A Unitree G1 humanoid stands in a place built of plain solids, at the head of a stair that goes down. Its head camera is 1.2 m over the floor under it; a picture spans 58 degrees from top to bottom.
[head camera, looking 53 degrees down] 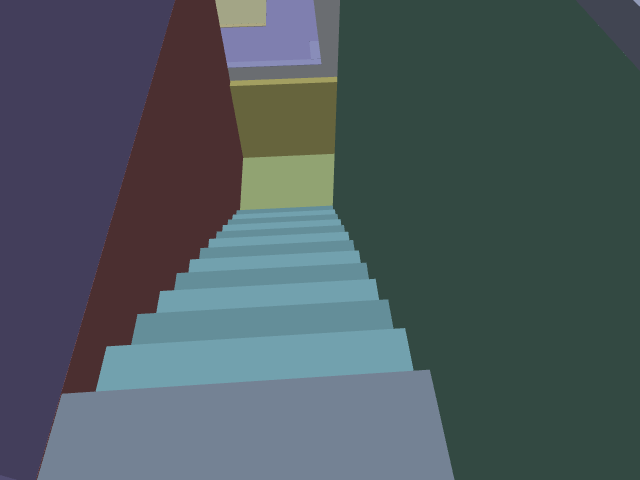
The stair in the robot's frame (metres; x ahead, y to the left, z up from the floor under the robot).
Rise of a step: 0.19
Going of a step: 0.22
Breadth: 1.02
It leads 4 degrees to the left of straight ahead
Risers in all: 13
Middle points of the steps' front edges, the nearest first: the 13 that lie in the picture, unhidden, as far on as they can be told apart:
0.41 0.20 0.00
0.63 0.21 -0.19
0.85 0.23 -0.38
1.07 0.24 -0.57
1.29 0.26 -0.76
1.51 0.27 -0.95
1.73 0.29 -1.14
1.95 0.30 -1.32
2.17 0.32 -1.51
2.39 0.33 -1.70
2.61 0.34 -1.89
2.82 0.36 -2.08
3.04 0.37 -2.27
